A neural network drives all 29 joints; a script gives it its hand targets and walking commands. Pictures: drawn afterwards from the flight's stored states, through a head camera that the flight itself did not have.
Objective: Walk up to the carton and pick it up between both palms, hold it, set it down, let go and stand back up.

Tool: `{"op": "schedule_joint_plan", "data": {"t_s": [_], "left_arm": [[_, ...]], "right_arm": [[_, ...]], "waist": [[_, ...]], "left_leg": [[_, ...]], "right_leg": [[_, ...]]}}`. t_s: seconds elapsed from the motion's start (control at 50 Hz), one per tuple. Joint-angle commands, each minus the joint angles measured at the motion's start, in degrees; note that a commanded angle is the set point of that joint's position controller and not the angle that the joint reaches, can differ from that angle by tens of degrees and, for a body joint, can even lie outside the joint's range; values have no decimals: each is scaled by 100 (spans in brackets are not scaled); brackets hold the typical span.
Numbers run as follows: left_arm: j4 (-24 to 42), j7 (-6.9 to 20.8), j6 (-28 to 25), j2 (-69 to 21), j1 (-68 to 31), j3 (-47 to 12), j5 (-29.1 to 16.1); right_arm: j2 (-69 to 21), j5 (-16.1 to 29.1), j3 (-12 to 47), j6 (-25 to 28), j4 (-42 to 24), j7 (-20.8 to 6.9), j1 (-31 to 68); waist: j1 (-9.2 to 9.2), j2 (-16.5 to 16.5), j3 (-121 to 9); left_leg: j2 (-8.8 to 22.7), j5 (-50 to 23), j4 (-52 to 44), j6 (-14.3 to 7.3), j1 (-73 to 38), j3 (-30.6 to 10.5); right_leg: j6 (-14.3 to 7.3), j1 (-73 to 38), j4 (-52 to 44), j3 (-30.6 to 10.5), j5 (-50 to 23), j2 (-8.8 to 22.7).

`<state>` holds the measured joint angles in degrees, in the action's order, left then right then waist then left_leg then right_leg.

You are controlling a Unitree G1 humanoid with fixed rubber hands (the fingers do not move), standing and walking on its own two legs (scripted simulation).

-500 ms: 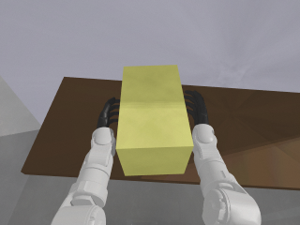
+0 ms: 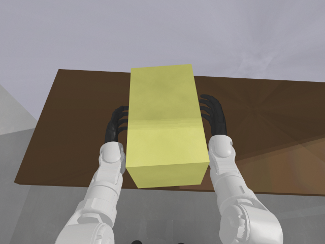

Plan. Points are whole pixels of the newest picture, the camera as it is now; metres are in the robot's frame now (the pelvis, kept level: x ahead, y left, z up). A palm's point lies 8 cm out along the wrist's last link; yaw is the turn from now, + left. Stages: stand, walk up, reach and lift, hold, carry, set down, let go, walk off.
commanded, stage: set down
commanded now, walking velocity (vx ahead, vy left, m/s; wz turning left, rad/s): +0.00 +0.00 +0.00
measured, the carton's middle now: (165, 125) +0.43 -0.01 -0.04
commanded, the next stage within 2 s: none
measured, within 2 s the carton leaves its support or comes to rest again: rests again in 0.58 s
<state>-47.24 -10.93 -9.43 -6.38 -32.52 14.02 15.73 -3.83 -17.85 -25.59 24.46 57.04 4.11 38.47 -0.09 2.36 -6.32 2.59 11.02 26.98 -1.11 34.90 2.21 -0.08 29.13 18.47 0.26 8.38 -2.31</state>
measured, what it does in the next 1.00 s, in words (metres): stands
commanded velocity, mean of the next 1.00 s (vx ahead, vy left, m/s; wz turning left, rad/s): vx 0.00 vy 0.00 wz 0.00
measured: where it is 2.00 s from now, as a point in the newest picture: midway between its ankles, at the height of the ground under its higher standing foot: outside the picture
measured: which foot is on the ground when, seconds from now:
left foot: down 0.00-1.00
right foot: down 0.00-1.00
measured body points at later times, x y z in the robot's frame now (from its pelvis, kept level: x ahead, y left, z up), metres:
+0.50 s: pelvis +0.00 -0.01 +0.00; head +0.10 -0.01 +0.44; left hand +0.39 +0.12 -0.01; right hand +0.41 -0.15 +0.00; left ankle +0.00 +0.10 -0.74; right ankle -0.02 -0.13 -0.74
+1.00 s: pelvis -0.03 -0.04 -0.01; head +0.04 -0.04 +0.44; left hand +0.36 +0.11 +0.01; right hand +0.38 -0.17 +0.00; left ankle +0.00 +0.10 -0.74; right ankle -0.02 -0.13 -0.74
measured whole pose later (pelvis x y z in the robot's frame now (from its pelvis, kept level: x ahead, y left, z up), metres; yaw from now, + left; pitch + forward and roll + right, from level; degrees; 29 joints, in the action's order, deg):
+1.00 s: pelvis -0.03 -0.04 -0.01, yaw +1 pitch +18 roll +0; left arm -52.6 -9.0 -16.1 -3.7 -32.5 16.8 12.7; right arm 0.3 -0.6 -9.0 19.3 63.9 8.7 38.9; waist -0.1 0.4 -10.2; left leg 2.6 9.0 28.2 0.6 37.1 2.2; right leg -1.8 36.2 29.9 0.3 11.6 -2.3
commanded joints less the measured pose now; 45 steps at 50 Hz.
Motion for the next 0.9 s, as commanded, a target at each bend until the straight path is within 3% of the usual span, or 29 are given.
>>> {"op": "schedule_joint_plan", "data": {"t_s": [0.0,0.14,0.2,0.26,0.28,0.32,0.38,0.4,0.42,0.44,0.48,0.5,0.56,0.62,0.64,0.7,0.72,0.82,0.88], "left_arm": [[310,384,-1115,-3502,-3444,-1339,643],[-5,375,-1269,-2969,-3717,-1002,717],[-95,370,-1304,-2820,-3752,-804,797],[1,342,-1333,-2792,-3848,-768,776],[-4,340,-1317,-2790,-3799,-719,827],[-82,292,-1355,-2341,-3741,-639,736],[-196,200,-1373,-1648,-3645,-410,675],[-183,152,-1360,-1260,-3521,-396,575],[-168,78,-1357,-872,-3446,-314,461],[-78,6,-1351,-520,-3484,-249,371],[138,-169,-1312,344,-3128,-240,-9],[191,-219,-1267,558,-3071,-190,-142],[221,-233,-1212,697,-2953,-306,-476],[0,-113,-1157,739,-2949,-456,-738],[-49,-92,-1133,809,-2925,-409,-763],[-45,-55,-1112,952,-3099,-456,-885],[-167,-29,-1076,1029,-3127,-339,-881],[-96,168,-984,1314,-2647,-29,-841],[80,276,-990,1394,-2574,19,-834]], "right_arm": [[-2700,-663,1376,384,299,-757,2904],[-2337,-760,1105,345,434,-706,2862],[-2234,-823,909,328,541,-694,2824],[-2142,-870,708,302,634,-671,2793],[-2222,-841,707,291,696,-659,2750],[-1782,-767,679,314,636,-598,2740],[-1080,-496,733,333,600,-488,2880],[-673,-340,759,343,600,-412,2815],[-243,-152,822,362,505,-345,2889],[148,6,776,327,489,-239,2910],[1179,605,964,307,295,-17,2813],[1385,894,1102,286,172,63,2887],[1372,1343,1578,195,-96,205,2975],[1309,1638,1856,52,-107,273,2981],[1308,1717,1927,11,-144,272,2985],[1392,1745,1886,-97,-184,331,2970],[1376,1750,1893,-152,-136,355,2906],[1121,1854,2161,-166,-530,474,2333],[1043,1840,2204,-165,-636,511,2161]], "waist": [[6,225,-4958],[135,102,-4806],[99,176,-4600],[192,242,-4680],[134,217,-4537],[146,153,-4785],[18,132,-4815],[64,95,-4935],[-28,84,-5066],[28,11,-5058],[38,-22,-5349],[-43,-62,-5376],[-14,-465,-5388],[107,-647,-4962],[35,-687,-4890],[165,-634,-4781],[133,-704,-4587],[-18,-688,-4360],[34,-648,-4337]], "left_leg": [[255,-4843,459,672,-4070,-128],[209,-4044,326,609,-3755,-59],[184,-4018,317,630,-3746,-13],[199,-4167,371,672,-3864,-64],[195,-4108,356,638,-3797,-42],[173,-4135,413,628,-3828,-30],[114,-4127,466,650,-3388,56],[130,-4324,555,644,-3504,24],[122,-4382,609,625,-3496,15],[100,-4225,633,624,-3292,44],[38,-4406,826,605,-3076,20],[-7,-4297,878,574,-2864,31],[-186,-3364,809,404,-1624,138],[-216,-2756,764,347,-1310,129],[-225,-2750,788,327,-1365,127],[-233,-2216,794,337,-1243,172],[-233,-2100,760,331,-1274,176],[-385,-1978,619,232,-963,256],[-432,-1842,520,185,-719,217]], "right_leg": [[-415,28,-47,721,-2244,-280],[-319,-15,106,702,-2044,-240],[-350,35,77,693,-1903,-229],[-361,254,86,726,-1820,-254],[-366,203,93,695,-1818,-234],[-317,149,144,665,-2000,-229],[-246,-233,365,549,-2389,-193],[-232,-234,444,539,-2556,-204],[-207,-226,490,484,-2655,-201],[-183,-411,560,440,-2748,-196],[-143,-804,813,277,-3411,-204],[-103,-977,925,193,-3556,-195],[-12,-1898,1327,-82,-4399,-59],[93,-2014,1514,-91,-4155,-18],[98,-1946,1513,-89,-4044,-32],[144,-1773,1516,-84,-3436,36],[177,-1674,1508,-64,-3251,43],[300,-2320,1575,-296,-3684,256],[323,-2586,1589,-339,-3658,338]]}}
